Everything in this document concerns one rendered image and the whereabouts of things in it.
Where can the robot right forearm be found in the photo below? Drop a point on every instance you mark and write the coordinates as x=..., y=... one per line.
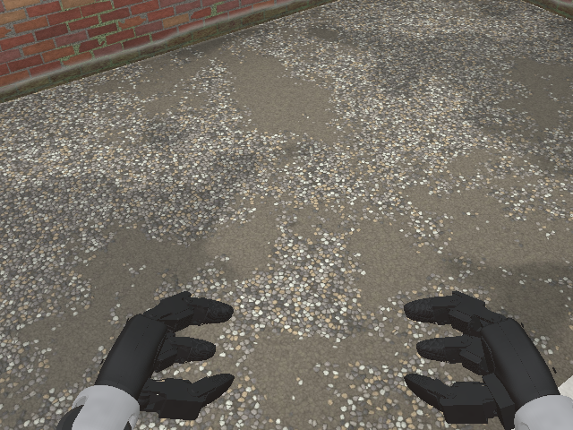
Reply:
x=551, y=412

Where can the left robot hand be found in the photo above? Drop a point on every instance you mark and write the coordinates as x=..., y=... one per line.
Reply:
x=148, y=343

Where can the robot left forearm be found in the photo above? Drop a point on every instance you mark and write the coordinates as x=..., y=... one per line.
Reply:
x=101, y=407

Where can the right robot hand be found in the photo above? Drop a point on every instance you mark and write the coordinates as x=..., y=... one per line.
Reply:
x=496, y=347

